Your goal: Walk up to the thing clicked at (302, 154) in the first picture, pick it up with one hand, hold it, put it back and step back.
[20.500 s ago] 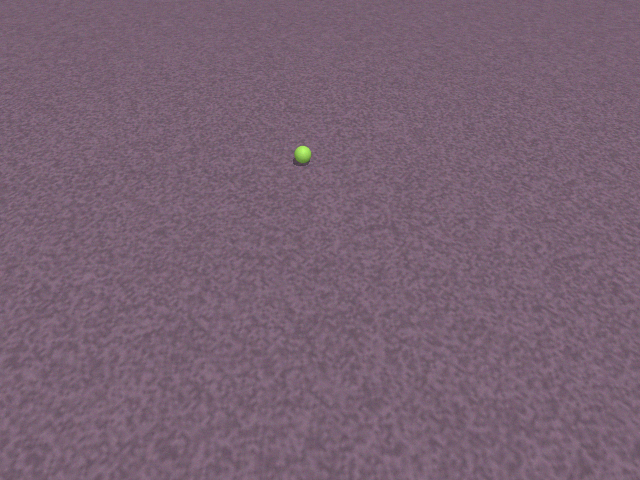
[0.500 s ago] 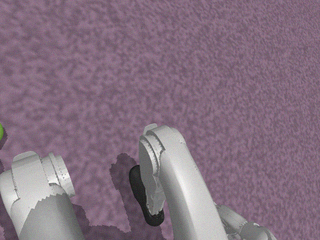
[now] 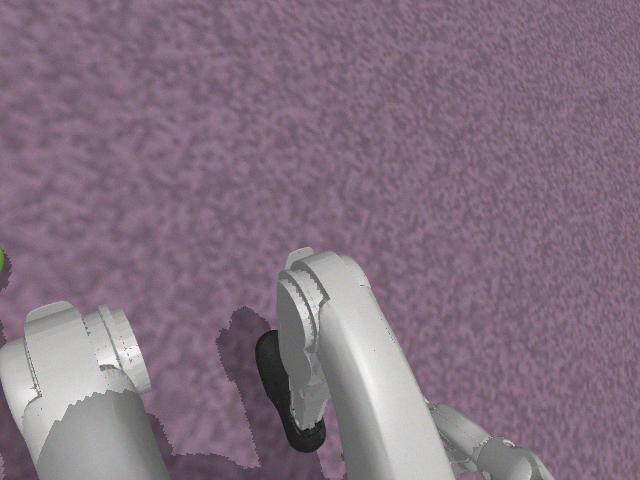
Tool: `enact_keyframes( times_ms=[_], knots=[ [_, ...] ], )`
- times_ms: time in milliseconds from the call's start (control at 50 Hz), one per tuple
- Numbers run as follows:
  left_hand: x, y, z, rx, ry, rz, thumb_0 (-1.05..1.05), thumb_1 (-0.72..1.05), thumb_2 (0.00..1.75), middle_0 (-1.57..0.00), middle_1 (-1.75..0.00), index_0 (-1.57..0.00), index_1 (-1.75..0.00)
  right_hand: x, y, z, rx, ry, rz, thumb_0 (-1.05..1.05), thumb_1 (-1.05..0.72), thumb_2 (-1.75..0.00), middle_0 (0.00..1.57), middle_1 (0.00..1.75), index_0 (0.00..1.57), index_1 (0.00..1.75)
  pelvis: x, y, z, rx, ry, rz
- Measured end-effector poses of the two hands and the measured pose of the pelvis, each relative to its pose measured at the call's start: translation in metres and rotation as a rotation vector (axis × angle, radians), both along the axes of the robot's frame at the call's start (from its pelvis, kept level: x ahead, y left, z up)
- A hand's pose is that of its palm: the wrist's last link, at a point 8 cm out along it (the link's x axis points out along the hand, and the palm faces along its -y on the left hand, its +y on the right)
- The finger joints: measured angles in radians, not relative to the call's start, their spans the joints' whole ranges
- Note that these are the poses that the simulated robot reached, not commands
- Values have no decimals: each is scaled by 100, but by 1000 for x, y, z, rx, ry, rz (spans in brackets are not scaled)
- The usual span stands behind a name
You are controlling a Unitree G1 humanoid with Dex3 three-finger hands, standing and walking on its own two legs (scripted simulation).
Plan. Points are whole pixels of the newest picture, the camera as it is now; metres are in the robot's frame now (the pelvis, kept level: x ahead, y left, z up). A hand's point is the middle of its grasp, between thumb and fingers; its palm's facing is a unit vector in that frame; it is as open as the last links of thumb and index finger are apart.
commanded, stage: close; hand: left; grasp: from above
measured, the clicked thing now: out of the picture +0.40 +0.31 -0.26
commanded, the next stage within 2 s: settle in 0.50 s
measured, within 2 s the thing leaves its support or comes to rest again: leaves its support in 0.92 s
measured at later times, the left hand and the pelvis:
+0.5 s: hand out of the picture +0.37 +0.31 -0.25, palm faces -0.41 -0.15 -0.90, open 10.8 cm; pelvis +0.00 +0.00 +0.00, yaw +0 degrees
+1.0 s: hand out of the picture +0.39 +0.31 -0.23, palm faces -0.36 -0.17 -0.92, open 10.9 cm; pelvis +0.01 +0.00 +0.00, yaw +1 degrees
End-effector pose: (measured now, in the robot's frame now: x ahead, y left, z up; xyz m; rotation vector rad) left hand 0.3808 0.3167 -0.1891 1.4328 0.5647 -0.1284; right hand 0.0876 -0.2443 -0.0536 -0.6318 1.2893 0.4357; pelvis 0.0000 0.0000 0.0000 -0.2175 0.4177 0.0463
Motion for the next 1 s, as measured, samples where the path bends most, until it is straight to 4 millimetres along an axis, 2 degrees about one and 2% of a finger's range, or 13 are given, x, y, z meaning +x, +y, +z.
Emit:
enact_keyframes(
  times_ms=[320, 620, 860, 1000],
  knots=[
    [-1, -1, 1, -3, 8, -10, 1, 2, 49, -61, -76, -48, -71, -7, 1, 0, 5, 19, -7, 0, -90, -89, 20, 30, 20, 29, 0, 0, 1, 0, 4, 0],
    [-2, -3, 1, -5, -3, -7, 1, 2, 43, -72, -70, -52, -66, -4, -2, -1, 0, 4, 3, 0, -90, -89, 20, 30, 20, 29, -2, -2, 0, 5, -5, 0],
    [0, -2, 2, -9, 15, -7, -1, -3, 50, -75, -69, -55, -65, -5, 0, -2, 0, 18, -25, 0, -92, -90, 20, 30, 20, 29, 2, 0, 1, 1, 17, 2],
    [5, -4, 20, -15, -63, 6, -1, -4, 52, -75, -70, -55, -65, 0, 0, -9, 31, -3, -70, 0, -92, -90, 20, 30, 20, 29, 5, 0, 1, 10, 34, 4]
  ],
)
